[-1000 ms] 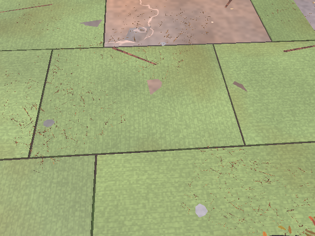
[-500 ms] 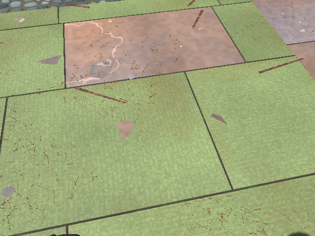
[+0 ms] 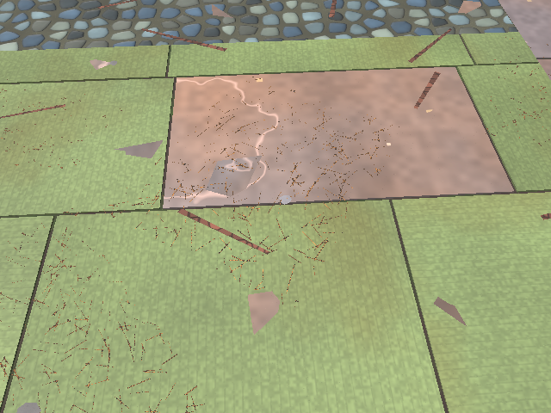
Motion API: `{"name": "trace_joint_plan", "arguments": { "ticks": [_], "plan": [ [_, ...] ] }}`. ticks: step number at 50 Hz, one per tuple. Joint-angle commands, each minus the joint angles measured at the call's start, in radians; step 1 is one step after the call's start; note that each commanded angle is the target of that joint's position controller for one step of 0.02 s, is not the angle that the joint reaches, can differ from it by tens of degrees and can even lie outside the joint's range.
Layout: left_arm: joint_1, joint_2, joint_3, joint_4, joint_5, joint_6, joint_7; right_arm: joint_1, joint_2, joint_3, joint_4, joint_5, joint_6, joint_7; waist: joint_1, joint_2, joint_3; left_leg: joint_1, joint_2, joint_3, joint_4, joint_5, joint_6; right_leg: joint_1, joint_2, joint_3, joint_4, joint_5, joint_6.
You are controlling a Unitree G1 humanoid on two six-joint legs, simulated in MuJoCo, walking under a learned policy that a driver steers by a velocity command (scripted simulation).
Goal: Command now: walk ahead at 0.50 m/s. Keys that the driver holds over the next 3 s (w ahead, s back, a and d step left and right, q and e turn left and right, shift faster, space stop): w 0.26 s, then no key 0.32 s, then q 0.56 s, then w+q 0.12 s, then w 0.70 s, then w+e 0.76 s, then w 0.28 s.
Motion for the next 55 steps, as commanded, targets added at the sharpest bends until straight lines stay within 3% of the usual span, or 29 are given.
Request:
{"name": "trace_joint_plan", "arguments": {
  "ticks": [1, 3, 4, 5, 6, 7, 8, 9, 10, 12, 13, 16, 21, 26, 28, 29, 30, 31, 32, 33, 36, 43, 47, 48, 49, 50, 51, 53, 55],
  "plan": [
    [0.035, 0.174, 0.04, -0.012, -0.007, 0.008, 0.01, -0.11, -0.08, -0.009, -0.091, 0.005, -0.023, 0.017, -0.02, -0.106, 0.08, -0.02, -0.013, 0.003, -0.051, -0.075, 0.03, 0.024, -0.32, 0.125, 0.004, 0.371, -0.145],
    [-0.004, 0.188, 0.045, -0.02, -0.009, 0.017, 0.012, -0.002, -0.122, -0.029, -0.066, 0.003, -0.028, 0.019, -0.09, -0.13, 0.011, 0.16, -0.064, 0.048, -0.073, -0.133, 0.061, 0.034, -0.307, 0.104, 0.129, 0.629, -0.118],
    [-0.018, 0.169, 0.038, -0.025, -0.007, 0.022, 0.012, 0.156, -0.163, -0.053, -0.015, 0.0, -0.028, 0.014, -0.163, -0.115, -0.081, 0.374, -0.094, 0.071, -0.082, -0.121, 0.088, -0.013, -0.255, 0.064, 0.308, 0.733, -0.093],
    [-0.009, 0.135, 0.021, -0.046, 0.008, 0.024, 0.012, 0.345, -0.236, -0.076, 0.028, -0.013, -0.027, 0.005, -0.221, -0.021, -0.228, 0.688, 0.054, -0.098, -0.05, -0.103, 0.147, -0.209, -0.194, 0.019, 0.608, 0.523, -0.057],
    [0.113, 0.0, -0.018, -0.053, 0.013, 0.001, -0.001, 0.426, -0.314, -0.091, 0.055, -0.013, -0.022, 0.007, -0.161, 0.246, -0.358, 1.033, 0.284, -0.582, -0.162, -0.294, 0.315, -0.62, 0.001, 0.025, 0.979, -0.098, 0.014],
    [0.058, 0.079, -0.002, -0.044, -0.008, -0.025, -0.006, 0.416, -0.22, -0.062, 0.05, -0.005, -0.022, 0.007, -0.189, 0.195, -0.372, 1.037, 0.286, -0.71, -0.264, -0.404, 0.304, -0.742, -0.016, 0.171, 1.119, -0.295, 0.0],
    [-0.037, 0.142, 0.015, -0.076, -0.033, -0.042, -0.01, 0.327, -0.175, -0.048, 0.033, -0.003, -0.027, 0.004, -0.18, 0.149, -0.228, 0.92, 0.255, -0.568, -0.273, -0.381, 0.255, -0.819, -0.07, 0.168, 1.151, -0.233, -0.02],
    [-0.099, 0.146, 0.015, -0.09, -0.035, -0.047, -0.004, 0.245, -0.147, -0.038, 0.011, -0.011, -0.029, 0.002, -0.153, 0.062, -0.15, 0.776, 0.22, -0.445, -0.291, -0.294, 0.229, -0.796, -0.126, 0.14, 1.112, -0.139, -0.028],
    [-0.129, 0.141, 0.022, -0.093, -0.019, -0.042, 0.003, 0.189, -0.117, -0.029, 0.005, -0.021, -0.032, 0.005, -0.124, 0.019, -0.083, 0.636, 0.187, -0.356, -0.322, -0.202, 0.216, -0.752, -0.16, 0.128, 1.044, -0.076, -0.026],
    [-0.089, 0.107, 0.026, -0.084, -0.01, -0.016, 0.006, 0.166, -0.084, -0.017, 0.011, -0.032, -0.038, 0.01, -0.071, 0.046, -0.06, 0.511, 0.147, -0.268, -0.376, -0.139, 0.204, -0.645, -0.194, 0.137, 0.967, -0.019, -0.026],
    [-0.08, 0.087, 0.025, -0.081, -0.01, -0.005, 0.008, 0.179, -0.092, -0.018, 0.019, -0.027, -0.039, 0.009, -0.061, 0.043, -0.048, 0.483, 0.142, -0.24, -0.4, -0.128, 0.211, -0.634, -0.201, 0.132, 0.93, -0.013, -0.022],
    [-0.138, 0.08, 0.026, -0.104, 0.008, 0.011, 0.016, 0.204, -0.137, -0.024, 0.037, -0.031, -0.039, -0.009, -0.047, 0.012, -0.001, 0.441, 0.138, -0.131, -0.399, 0.249, 0.221, -0.659, -0.19, 0.106, 0.793, 0.064, 0.022],
    [-0.275, 0.047, 0.009, -0.132, 0.011, 0.014, 0.003, 0.246, -0.144, -0.017, 0.065, -0.027, -0.017, -0.028, -0.088, 0.036, -0.026, 0.432, 0.055, 0.024, -0.356, 0.379, 0.157, -0.522, -0.122, 0.048, 0.463, 0.34, 0.032],
    [-0.319, 0.092, 0.013, -0.144, 0.018, 0.011, -0.01, 0.249, -0.146, -0.017, 0.099, -0.013, 0.008, -0.034, -0.088, 0.049, -0.031, 0.559, 0.107, -0.031, -0.242, 0.333, 0.145, -0.485, -0.097, 0.07, 0.331, 0.276, -0.004],
    [-0.219, 0.139, 0.031, -0.105, 0.031, 0.002, -0.008, 0.251, -0.138, -0.015, 0.104, -0.009, 0.016, -0.038, -0.04, 0.005, -0.074, 0.561, 0.047, -0.022, -0.108, 0.284, 0.088, -0.316, -0.086, 0.065, 0.198, 0.484, -0.039],
    [-0.167, 0.207, 0.044, -0.095, 0.043, 0.0, -0.001, 0.304, -0.114, -0.007, 0.1, -0.03, 0.009, -0.038, -0.062, -0.077, -0.159, 0.47, -0.018, 0.01, 0.022, 0.106, 0.044, -0.121, -0.193, 0.155, 0.27, 0.896, -0.084],
    [-0.131, 0.189, 0.035, -0.084, 0.046, 0.011, 0.006, 0.436, -0.015, 0.021, 0.136, -0.033, 0.004, -0.033, -0.098, -0.22, -0.28, 0.275, -0.09, 0.022, 0.211, -0.316, -0.015, 0.131, -0.363, 0.308, 0.323, 1.067, -0.232],
    [-0.103, 0.11, 0.016, -0.075, 0.03, 0.025, 0.004, 0.393, -0.035, 0.022, 0.135, -0.015, 0.018, -0.033, -0.046, -0.255, -0.323, 0.22, -0.116, -0.008, 0.361, -0.724, -0.05, 0.115, -0.436, 0.41, 0.262, 0.941, -0.296],
    [-0.138, 0.119, 0.012, -0.087, 0.023, 0.029, 0.004, 0.306, -0.11, 0.001, 0.099, 0.007, 0.035, -0.037, -0.038, -0.211, -0.268, 0.16, -0.096, -0.047, 0.457, -0.798, -0.052, 0.025, -0.423, 0.413, 0.207, 0.688, -0.277],
    [-0.195, 0.151, 0.02, -0.105, 0.024, 0.033, 0.013, 0.239, -0.137, -0.011, 0.075, 0.015, 0.056, -0.049, -0.044, -0.165, -0.2, 0.111, -0.079, -0.043, 0.524, -0.759, -0.054, -0.055, -0.407, 0.39, 0.162, 0.493, -0.246],
    [-0.326, 0.159, 0.023, -0.137, 0.034, 0.046, 0.035, 0.239, -0.126, -0.029, 0.066, 0.001, 0.106, -0.073, -0.095, -0.167, -0.093, 0.168, -0.039, -0.033, 0.526, -0.605, -0.067, -0.315, -0.356, 0.276, 0.041, 0.129, -0.195],
    [-0.343, 0.174, 0.038, -0.127, 0.026, 0.073, 0.067, 0.212, -0.093, -0.037, 0.015, -0.003, 0.116, -0.059, -0.094, -0.176, -0.111, 0.281, -0.036, 0.047, 0.291, -0.452, -0.046, -0.338, -0.351, 0.099, 0.031, 0.157, -0.192],
    [-0.364, 0.184, 0.043, -0.124, -0.009, 0.093, 0.065, 0.284, -0.116, -0.051, 0.017, -0.013, 0.123, -0.037, -0.141, -0.157, -0.104, 0.431, -0.076, 0.1, 0.022, -0.315, 0.017, -0.347, -0.338, 0.033, 0.126, 0.048, -0.109],
    [-0.331, 0.155, 0.04, -0.108, -0.015, 0.101, 0.06, 0.301, -0.135, -0.06, 0.017, -0.021, 0.124, -0.033, -0.144, -0.084, -0.073, 0.477, -0.064, 0.034, -0.095, -0.273, 0.061, -0.402, -0.293, -0.018, 0.247, -0.033, -0.044],
    [-0.298, 0.095, 0.029, -0.114, 0.007, 0.108, 0.049, 0.301, -0.234, -0.081, -0.008, -0.026, 0.122, -0.046, -0.11, 0.195, -0.025, 0.529, 0.164, -0.314, -0.258, -0.126, 0.163, -0.603, -0.161, -0.137, 0.56, -0.201, 0.063],
    [-0.393, 0.098, 0.033, -0.177, 0.021, 0.099, 0.055, 0.283, -0.309, -0.082, -0.05, -0.046, 0.104, -0.043, -0.119, 0.264, 0.004, 0.466, 0.292, -0.539, -0.313, -0.021, 0.312, -0.751, -0.03, -0.018, 0.747, -0.383, 0.092],
    [-0.454, 0.121, 0.04, -0.199, 0.017, 0.095, 0.057, 0.267, -0.283, -0.079, -0.053, -0.067, 0.077, -0.039, -0.126, 0.176, -0.008, 0.43, 0.256, -0.509, -0.334, -0.125, 0.312, -0.754, -0.043, 0.085, 0.861, -0.336, 0.07],
    [-0.387, 0.162, 0.059, -0.16, 0.013, 0.093, 0.064, 0.157, -0.237, -0.072, -0.083, -0.028, 0.053, -0.048, -0.067, 0.091, -0.012, 0.447, 0.158, -0.366, -0.303, -0.19, 0.189, -0.752, -0.074, 0.123, 0.887, -0.16, 0.051],
    [-0.368, 0.166, 0.066, -0.148, 0.021, 0.09, 0.066, 0.145, -0.186, -0.055, -0.096, -0.01, 0.054, -0.055, -0.062, 0.093, -0.039, 0.452, 0.123, -0.315, -0.283, -0.096, 0.166, -0.712, -0.067, 0.123, 0.901, -0.085, 0.061]
  ]
}}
